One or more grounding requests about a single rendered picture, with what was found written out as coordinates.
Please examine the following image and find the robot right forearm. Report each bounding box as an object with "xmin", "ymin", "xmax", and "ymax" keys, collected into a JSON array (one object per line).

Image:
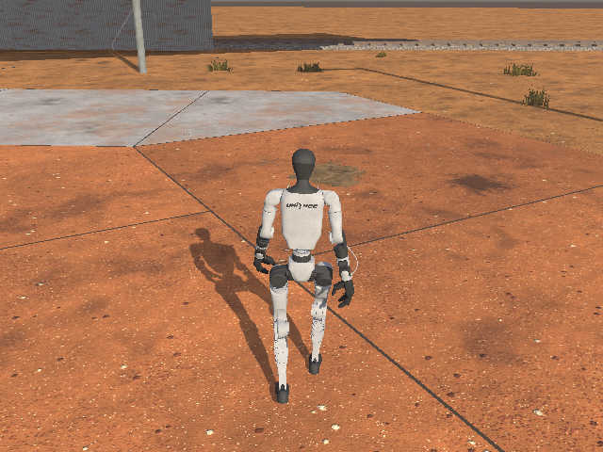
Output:
[{"xmin": 334, "ymin": 230, "xmax": 352, "ymax": 282}]

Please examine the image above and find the right robot foot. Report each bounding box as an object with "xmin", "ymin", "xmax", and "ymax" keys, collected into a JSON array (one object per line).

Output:
[{"xmin": 309, "ymin": 353, "xmax": 322, "ymax": 375}]

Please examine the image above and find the left robot shin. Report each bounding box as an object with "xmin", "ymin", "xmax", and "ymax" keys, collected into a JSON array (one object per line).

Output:
[{"xmin": 273, "ymin": 322, "xmax": 288, "ymax": 391}]

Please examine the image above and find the robot left hand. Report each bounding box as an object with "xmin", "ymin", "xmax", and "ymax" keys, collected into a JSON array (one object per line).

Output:
[{"xmin": 253, "ymin": 255, "xmax": 275, "ymax": 274}]

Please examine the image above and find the left robot upper arm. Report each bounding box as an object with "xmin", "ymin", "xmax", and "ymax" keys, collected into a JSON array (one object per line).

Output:
[{"xmin": 260, "ymin": 188, "xmax": 284, "ymax": 239}]

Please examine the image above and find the right robot upper arm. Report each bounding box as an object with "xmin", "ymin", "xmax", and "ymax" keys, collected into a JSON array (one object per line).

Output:
[{"xmin": 322, "ymin": 189, "xmax": 343, "ymax": 244}]

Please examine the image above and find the robot left forearm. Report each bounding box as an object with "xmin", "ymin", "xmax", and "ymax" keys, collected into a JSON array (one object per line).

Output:
[{"xmin": 254, "ymin": 224, "xmax": 269, "ymax": 259}]

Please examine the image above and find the robot right hand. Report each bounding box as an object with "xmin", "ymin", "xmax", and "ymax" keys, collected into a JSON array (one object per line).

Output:
[{"xmin": 332, "ymin": 280, "xmax": 354, "ymax": 308}]

